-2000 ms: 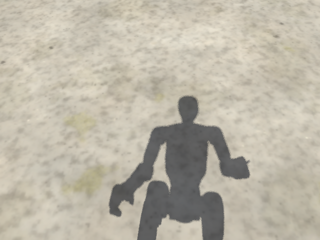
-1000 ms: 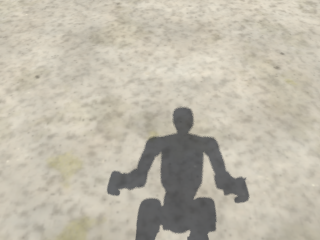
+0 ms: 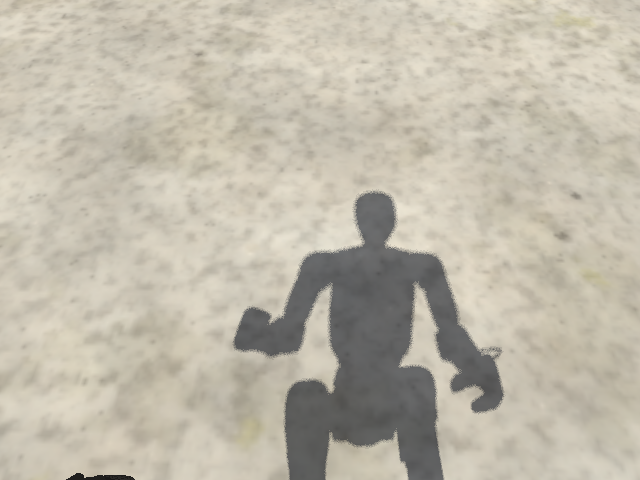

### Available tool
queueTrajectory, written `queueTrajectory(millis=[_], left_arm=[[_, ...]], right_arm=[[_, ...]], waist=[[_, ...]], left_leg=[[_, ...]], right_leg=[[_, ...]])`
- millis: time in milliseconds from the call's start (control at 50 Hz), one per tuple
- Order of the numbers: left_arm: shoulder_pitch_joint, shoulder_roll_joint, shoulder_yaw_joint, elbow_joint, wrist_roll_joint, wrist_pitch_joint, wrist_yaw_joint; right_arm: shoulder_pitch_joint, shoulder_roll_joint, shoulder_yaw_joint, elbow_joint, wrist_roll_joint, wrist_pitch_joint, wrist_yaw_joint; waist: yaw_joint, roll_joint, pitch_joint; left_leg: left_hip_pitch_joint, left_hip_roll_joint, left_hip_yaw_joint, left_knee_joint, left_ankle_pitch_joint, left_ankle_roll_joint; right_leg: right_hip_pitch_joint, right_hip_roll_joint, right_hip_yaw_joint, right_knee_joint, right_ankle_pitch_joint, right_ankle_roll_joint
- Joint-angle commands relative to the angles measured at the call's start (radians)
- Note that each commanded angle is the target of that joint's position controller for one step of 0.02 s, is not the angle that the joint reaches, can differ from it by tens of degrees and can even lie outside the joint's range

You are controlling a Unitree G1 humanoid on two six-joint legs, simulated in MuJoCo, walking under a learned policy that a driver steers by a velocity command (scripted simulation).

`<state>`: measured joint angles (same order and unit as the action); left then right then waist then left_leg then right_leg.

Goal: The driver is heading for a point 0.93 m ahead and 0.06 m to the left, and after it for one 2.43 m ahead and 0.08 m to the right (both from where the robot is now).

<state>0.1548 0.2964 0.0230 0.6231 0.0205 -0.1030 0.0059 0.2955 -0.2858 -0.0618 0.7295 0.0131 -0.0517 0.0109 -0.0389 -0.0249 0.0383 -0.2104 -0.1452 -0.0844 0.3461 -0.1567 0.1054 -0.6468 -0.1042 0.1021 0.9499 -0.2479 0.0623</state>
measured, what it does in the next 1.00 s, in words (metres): walks ahead: right foot, then left foot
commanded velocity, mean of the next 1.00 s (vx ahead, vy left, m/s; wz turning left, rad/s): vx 0.50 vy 0.00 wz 0.26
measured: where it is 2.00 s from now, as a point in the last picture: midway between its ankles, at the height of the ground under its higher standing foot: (287, 277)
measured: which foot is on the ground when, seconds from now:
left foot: down 0.00-0.20, up 0.22-0.68, down 0.70-1.00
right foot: up 0.00-0.18, down 0.20-0.72, up 0.74-1.00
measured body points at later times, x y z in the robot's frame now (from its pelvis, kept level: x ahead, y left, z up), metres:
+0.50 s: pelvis +0.27 -0.06 +0.00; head +0.30 -0.06 +0.45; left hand +0.23 +0.23 -0.11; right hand +0.53 -0.25 -0.09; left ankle +0.33 +0.13 -0.67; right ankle +0.26 -0.17 -0.74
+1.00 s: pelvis +0.52 +0.08 +0.00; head +0.54 +0.09 +0.45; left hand +0.59 +0.38 -0.11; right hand +0.65 -0.18 -0.11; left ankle +0.46 +0.15 -0.74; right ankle +0.68 -0.06 -0.67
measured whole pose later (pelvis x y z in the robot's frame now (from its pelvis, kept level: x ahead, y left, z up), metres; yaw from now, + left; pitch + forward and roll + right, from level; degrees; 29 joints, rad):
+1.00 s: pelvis +0.52 +0.08 +0.00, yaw +13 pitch +0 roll +2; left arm 0.21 0.31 0.07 0.79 -0.03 -0.04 0.00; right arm 0.31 -0.26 -0.07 0.82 -0.02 -0.09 0.01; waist -0.04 -0.05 0.02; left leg -0.06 -0.04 0.16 0.26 -0.21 0.05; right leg -0.69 -0.11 0.08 0.98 -0.10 0.02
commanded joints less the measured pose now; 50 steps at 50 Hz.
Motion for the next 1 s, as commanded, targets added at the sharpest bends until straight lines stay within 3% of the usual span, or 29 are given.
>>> queueTrajectory(millis=[20, 60, 100, 160, 180, 200, 220, 240, 260, 280, 300, 320, 360, 420, 520, 620, 660, 680, 700, 720, 740, 760, 780, 800, 820, 860, 900, 940, 1000], left_arm=[[-0.038, 0.046, 0.007, -0.061, 0.002, -0.005, 0.001], [-0.095, 0.060, 0.013, -0.073, -0.016, -0.011, -0.004], [-0.109, 0.088, 0.025, -0.080, -0.028, -0.016, -0.008], [-0.034, 0.125, 0.054, -0.065, -0.034, -0.025, -0.011], [0.046, 0.145, 0.068, -0.051, -0.028, -0.029, -0.007], [0.181, 0.198, 0.084, -0.044, -0.011, -0.031, 0.001], [0.257, 0.282, 0.105, -0.007, 0.005, -0.014, -0.005], [0.242, 0.198, 0.091, -0.019, -0.010, -0.011, -0.012], [0.203, 0.147, 0.076, -0.025, -0.016, -0.006, -0.008], [0.158, 0.124, 0.067, -0.026, -0.008, -0.002, -0.006], [0.128, 0.100, 0.059, -0.017, -0.005, 0.001, -0.005], [0.114, 0.087, 0.055, -0.010, 0.000, -0.001, -0.003], [0.110, 0.075, 0.055, 0.011, -0.008, -0.009, -0.003], [0.133, 0.104, 0.068, 0.049, -0.013, -0.015, -0.004], [0.153, 0.138, 0.075, 0.105, -0.025, -0.003, -0.008], [0.233, 0.174, 0.083, 0.177, -0.051, 0.021, -0.008], [0.226, 0.195, 0.087, 0.192, -0.058, 0.032, -0.005], [0.221, 0.199, 0.085, 0.202, -0.063, 0.038, -0.002], [0.222, 0.183, 0.074, 0.207, -0.062, 0.041, 0.001], [0.216, 0.129, 0.049, 0.179, -0.033, 0.035, 0.001], [0.328, 0.012, 0.013, 0.158, -0.029, 0.018, -0.008], [0.247, 0.127, 0.044, 0.173, -0.058, 0.003, -0.012], [0.167, 0.156, 0.056, 0.138, -0.077, -0.001, -0.014], [0.133, 0.139, 0.055, 0.135, -0.067, 0.000, -0.008], [0.128, 0.128, 0.058, 0.138, -0.050, 0.007, -0.005], [0.189, 0.089, 0.057, 0.162, -0.053, 0.037, -0.005], [0.183, 0.058, 0.053, 0.159, -0.053, 0.059, -0.002], [0.136, 0.052, 0.053, 0.140, -0.049, 0.065, 0.000], [0.060, 0.036, 0.045, 0.116, -0.044, 0.057, -0.016]], right_arm=[[-0.056, -0.172, -0.047, -0.076, 0.011, -0.010, -0.018], [-0.001, -0.177, -0.049, -0.058, 0.015, 0.000, -0.020], [0.022, -0.171, -0.049, -0.049, 0.022, 0.008, -0.023], [0.013, -0.153, -0.046, -0.054, 0.014, 0.014, -0.022], [0.019, -0.117, -0.035, -0.058, 0.008, 0.011, -0.019], [0.034, -0.042, -0.009, -0.075, -0.006, 0.006, -0.012], [0.158, 0.001, 0.009, -0.111, 0.023, -0.005, -0.010], [0.144, -0.101, -0.010, -0.088, 0.036, -0.002, -0.015], [0.046, -0.154, -0.026, -0.098, 0.027, 0.004, -0.017], [-0.007, -0.150, -0.028, -0.108, 0.013, 0.010, -0.020], [-0.038, -0.139, -0.031, -0.120, 0.005, 0.011, -0.017], [-0.037, -0.123, -0.032, -0.124, 0.011, 0.014, -0.011], [-0.033, -0.090, -0.028, -0.124, 0.017, 0.027, -0.006], [-0.088, -0.056, -0.018, -0.142, 0.006, 0.035, -0.004], [-0.209, -0.021, 0.004, -0.154, 0.004, 0.012, 0.019], [-0.339, -0.032, 0.009, -0.197, 0.009, -0.004, 0.041], [-0.307, -0.063, -0.004, -0.196, 0.003, -0.007, 0.043], [-0.216, -0.090, -0.020, -0.172, -0.003, -0.008, 0.038], [-0.057, -0.138, -0.047, -0.122, -0.005, -0.007, 0.028], [0.132, -0.220, -0.071, -0.085, -0.017, 0.000, 0.008], [0.131, -0.279, -0.071, -0.084, -0.023, 0.000, 0.004], [0.125, -0.187, -0.052, -0.087, -0.018, -0.005, 0.003], [0.071, -0.151, -0.037, -0.075, -0.012, -0.011, 0.003], [0.010, -0.117, -0.027, -0.069, -0.010, -0.017, 0.006], [-0.040, -0.085, -0.020, -0.066, -0.015, -0.024, 0.010], [-0.086, -0.055, -0.018, -0.055, -0.025, -0.044, 0.013], [-0.097, -0.063, -0.024, -0.029, -0.026, -0.062, 0.011], [-0.086, -0.077, -0.030, -0.005, -0.034, -0.067, 0.002], [-0.079, -0.098, -0.034, 0.016, -0.031, -0.063, -0.010]], waist=[[0.007, 0.072, -0.026], [-0.026, 0.088, -0.047], [-0.026, 0.108, -0.058], [0.034, 0.139, -0.075], [0.077, 0.133, -0.112], [0.130, 0.014, -0.234], [0.075, -0.336, -0.345], [0.099, -0.236, -0.283], [0.123, -0.138, -0.167], [0.112, -0.065, -0.109], [0.098, -0.060, -0.061], [0.078, -0.089, -0.041], [0.067, -0.105, -0.030], [0.071, -0.061, -0.009], [0.098, -0.033, 0.015], [0.119, -0.042, 0.049], [0.077, -0.068, 0.012], [0.014, -0.074, -0.049], [-0.067, -0.064, -0.141], [-0.138, 0.045, -0.289], [-0.048, 0.274, -0.426], [-0.103, 0.166, -0.390], [-0.083, 0.158, -0.228], [-0.046, 0.109, -0.153], [-0.013, 0.113, -0.100], [0.040, 0.132, -0.078], [0.059, 0.101, -0.036], [0.055, 0.084, -0.004], [0.034, 0.077, 0.018]], left_leg=[[-0.181, 0.186, -0.148, -0.120, 0.138, 0.150], [-0.152, 0.193, -0.182, -0.090, 0.068, 0.125], [-0.083, 0.219, -0.248, -0.033, -0.012, 0.102], [-0.023, 0.243, -0.324, 0.090, -0.053, 0.058], [-0.050, 0.206, -0.300, 0.190, -0.041, 0.026], [-0.142, 0.140, -0.214, 0.470, -0.162, -0.014], [-0.461, 0.032, -0.076, 0.795, -0.454, -0.070], [-0.584, 0.109, -0.095, 0.941, -0.397, -0.086], [-0.613, 0.139, -0.078, 0.983, -0.300, -0.092], [-0.583, 0.171, -0.053, 0.970, -0.226, -0.099], [-0.564, 0.196, -0.054, 0.925, -0.178, -0.103], [-0.521, 0.221, -0.049, 0.894, -0.148, -0.104], [-0.491, 0.232, -0.022, 0.851, -0.125, -0.109], [-0.530, 0.240, -0.026, 0.738, -0.068, -0.121], [-0.470, 0.221, 0.025, 0.422, 0.125, -0.109], [-0.418, 0.197, 0.087, 0.250, 0.084, -0.064], [-0.319, 0.159, 0.120, 0.204, 0.015, -0.027], [-0.156, 0.129, 0.145, 0.160, 0.036, -0.001], [0.089, 0.117, 0.147, 0.138, 0.086, 0.027], [0.427, 0.320, -0.080, 0.184, 0.131, 0.089], [0.655, 0.562, -0.554, 0.068, -0.053, 0.232], [0.581, 0.550, -0.570, -0.001, -0.145, 0.209], [0.455, 0.512, -0.396, -0.025, -0.102, 0.164], [0.327, 0.465, -0.285, -0.056, -0.035, 0.135], [0.226, 0.429, -0.205, -0.092, 0.015, 0.119], [0.108, 0.400, -0.100, -0.165, 0.080, 0.109], [0.057, 0.400, -0.015, -0.205, 0.165, 0.110], [0.060, 0.393, 0.057, -0.221, 0.217, 0.103], [0.077, 0.363, 0.164, -0.231, 0.241, 0.075]], right_leg=[[0.173, 0.054, -0.068, -0.225, 0.229, 0.028], [0.223, 0.091, -0.060, -0.327, 0.325, 0.034], [0.237, 0.094, -0.024, -0.395, 0.304, 0.023], [0.339, 0.093, -0.019, -0.453, 0.194, -0.032], [0.464, 0.069, -0.015, -0.473, 0.165, -0.066], [0.682, -0.101, 0.149, -0.487, 0.064, -0.133], [0.941, -0.315, 0.631, -0.611, -0.220, -0.290], [0.907, -0.322, 0.733, -0.665, -0.448, -0.288], [0.811, -0.280, 0.573, -0.670, -0.391, -0.249], [0.709, -0.234, 0.425, -0.667, -0.221, -0.226], [0.634, -0.192, 0.318, -0.681, -0.089, -0.222], [0.580, -0.164, 0.235, -0.704, -0.012, -0.212], [0.544, -0.141, 0.133, -0.744, 0.070, -0.220], [0.554, -0.159, 0.050, -0.780, 0.185, -0.249], [0.577, -0.134, -0.088, -0.802, 0.286, -0.244], [0.678, -0.176, -0.112, -0.774, 0.373, -0.233], [0.720, -0.181, -0.133, -0.687, 0.615, -0.214], [0.698, -0.160, -0.154, -0.572, 0.775, -0.196], [0.608, -0.115, -0.182, -0.394, 0.801, -0.167], [0.356, -0.059, -0.194, -0.073, 0.452, -0.127], [0.021, 0.120, -0.109, 0.248, -0.332, -0.075], [-0.064, 0.088, 0.029, 0.348, -0.341, -0.080], [-0.123, 0.045, 0.007, 0.342, -0.251, -0.087], [-0.096, 0.003, -0.013, 0.293, -0.162, -0.084], [-0.061, -0.021, -0.014, 0.249, -0.097, -0.077], [0.041, -0.044, -0.002, 0.227, -0.018, -0.065], [0.028, -0.046, 0.006, 0.196, 0.022, -0.049], [-0.026, -0.042, 0.022, 0.123, 0.106, -0.038], [-0.020, -0.026, -0.010, -0.071, 0.278, -0.044]])
Keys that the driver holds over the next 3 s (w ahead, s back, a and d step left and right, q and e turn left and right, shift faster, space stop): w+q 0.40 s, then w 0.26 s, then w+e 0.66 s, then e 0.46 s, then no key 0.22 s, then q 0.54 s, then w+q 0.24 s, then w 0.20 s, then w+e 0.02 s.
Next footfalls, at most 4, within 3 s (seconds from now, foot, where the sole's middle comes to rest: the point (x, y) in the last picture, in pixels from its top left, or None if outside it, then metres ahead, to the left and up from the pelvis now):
0.20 right None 0.30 -0.16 -0.78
0.70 left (243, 464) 0.50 0.17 -0.78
1.24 right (317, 314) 0.85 0.01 -0.78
1.68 left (249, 244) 1.07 0.18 -0.78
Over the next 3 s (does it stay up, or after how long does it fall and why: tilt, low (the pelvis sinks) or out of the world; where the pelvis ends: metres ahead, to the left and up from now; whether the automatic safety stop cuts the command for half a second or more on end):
stays up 1.07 0.07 -0.01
